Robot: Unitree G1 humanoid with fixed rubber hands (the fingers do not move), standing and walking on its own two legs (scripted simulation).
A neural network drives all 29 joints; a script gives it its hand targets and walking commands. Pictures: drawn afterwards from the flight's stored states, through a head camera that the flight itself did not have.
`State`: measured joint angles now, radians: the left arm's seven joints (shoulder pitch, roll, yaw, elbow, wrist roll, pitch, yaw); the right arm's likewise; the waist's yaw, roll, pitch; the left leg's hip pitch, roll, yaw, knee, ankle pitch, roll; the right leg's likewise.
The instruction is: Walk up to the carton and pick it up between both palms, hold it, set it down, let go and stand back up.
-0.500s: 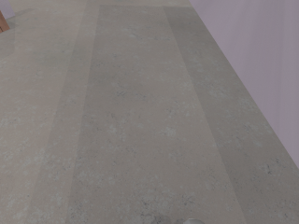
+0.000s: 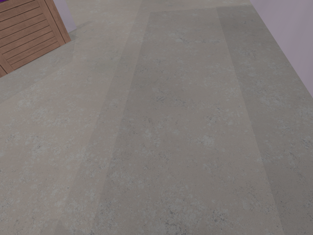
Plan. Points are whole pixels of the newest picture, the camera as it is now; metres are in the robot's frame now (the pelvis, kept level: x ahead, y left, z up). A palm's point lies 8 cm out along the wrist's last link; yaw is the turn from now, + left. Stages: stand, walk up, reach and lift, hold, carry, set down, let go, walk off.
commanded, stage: walk up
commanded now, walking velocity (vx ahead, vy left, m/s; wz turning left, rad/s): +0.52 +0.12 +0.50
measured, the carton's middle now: out of the picture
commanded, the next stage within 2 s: none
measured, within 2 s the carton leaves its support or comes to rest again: neither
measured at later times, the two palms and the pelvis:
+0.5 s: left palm out of the picture -0.09 +0.20 -0.12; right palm (202, 188) +0.29 -0.13 -0.14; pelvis +0.11 +0.05 -0.01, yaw +16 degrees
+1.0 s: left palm (29, 185) +0.37 +0.47 -0.14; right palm (172, 170) +0.35 -0.04 -0.11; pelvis +0.36 +0.21 +0.00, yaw +26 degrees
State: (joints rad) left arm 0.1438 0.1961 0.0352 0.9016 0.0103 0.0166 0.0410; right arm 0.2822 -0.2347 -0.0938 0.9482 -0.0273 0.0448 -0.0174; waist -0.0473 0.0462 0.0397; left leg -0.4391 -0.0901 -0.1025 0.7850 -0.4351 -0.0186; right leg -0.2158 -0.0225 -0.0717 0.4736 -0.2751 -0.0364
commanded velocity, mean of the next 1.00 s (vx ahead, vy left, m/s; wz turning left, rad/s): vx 0.52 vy -0.01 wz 0.40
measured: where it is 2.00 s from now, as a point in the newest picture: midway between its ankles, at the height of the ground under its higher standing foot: (106, 149)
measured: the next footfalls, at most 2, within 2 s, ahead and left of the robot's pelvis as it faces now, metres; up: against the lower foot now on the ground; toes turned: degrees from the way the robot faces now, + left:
left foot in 0.58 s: +0.24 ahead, +0.22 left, +0.00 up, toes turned +26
right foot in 1.16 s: +0.66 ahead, +0.22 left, +0.00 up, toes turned +19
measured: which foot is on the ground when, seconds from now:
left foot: up 0.00-0.56, down 0.58-1.00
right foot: down 0.00-0.60, up 0.62-1.00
